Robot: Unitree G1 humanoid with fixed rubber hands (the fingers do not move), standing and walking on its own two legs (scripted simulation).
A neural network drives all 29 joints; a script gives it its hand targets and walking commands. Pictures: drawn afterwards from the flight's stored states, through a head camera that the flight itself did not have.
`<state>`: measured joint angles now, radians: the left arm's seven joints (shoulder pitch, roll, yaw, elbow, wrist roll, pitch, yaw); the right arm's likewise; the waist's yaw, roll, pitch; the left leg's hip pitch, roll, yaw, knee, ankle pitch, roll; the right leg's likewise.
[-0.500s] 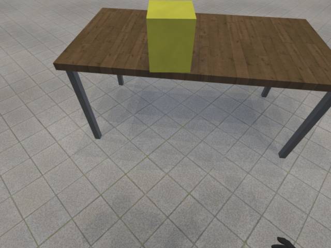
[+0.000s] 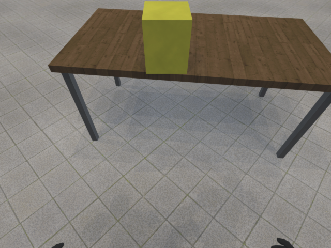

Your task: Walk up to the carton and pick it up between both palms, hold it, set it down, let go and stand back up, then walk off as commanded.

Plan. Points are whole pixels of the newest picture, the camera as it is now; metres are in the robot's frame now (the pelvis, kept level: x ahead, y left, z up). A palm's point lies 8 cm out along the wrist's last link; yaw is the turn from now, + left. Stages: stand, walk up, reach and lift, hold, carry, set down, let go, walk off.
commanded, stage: stand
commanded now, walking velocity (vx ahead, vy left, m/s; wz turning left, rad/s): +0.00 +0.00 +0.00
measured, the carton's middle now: (166, 38) +0.99 +0.00 +0.02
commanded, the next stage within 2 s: none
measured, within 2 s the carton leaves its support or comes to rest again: neither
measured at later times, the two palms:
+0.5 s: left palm out of the picture +0.10 +0.30 -0.11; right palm out of the picture +0.10 -0.31 -0.11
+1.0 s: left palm out of the picture +0.10 +0.30 -0.11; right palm out of the picture +0.10 -0.31 -0.11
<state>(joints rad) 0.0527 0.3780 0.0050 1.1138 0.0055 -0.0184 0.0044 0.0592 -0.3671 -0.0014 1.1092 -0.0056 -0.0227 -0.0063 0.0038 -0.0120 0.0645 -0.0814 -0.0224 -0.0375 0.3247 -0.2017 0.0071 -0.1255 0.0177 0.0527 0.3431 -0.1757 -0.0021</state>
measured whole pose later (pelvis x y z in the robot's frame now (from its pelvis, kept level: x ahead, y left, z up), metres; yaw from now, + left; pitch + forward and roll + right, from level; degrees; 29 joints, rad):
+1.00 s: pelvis +0.01 -0.01 +0.00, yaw +0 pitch -3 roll +0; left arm 0.06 0.38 0.01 1.11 0.00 -0.02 0.00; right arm 0.09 -0.37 0.00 1.08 -0.01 -0.02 -0.01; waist 0.01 -0.01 0.06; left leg -0.06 -0.01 -0.03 0.31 -0.21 0.00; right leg -0.11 0.03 0.06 0.33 -0.18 -0.01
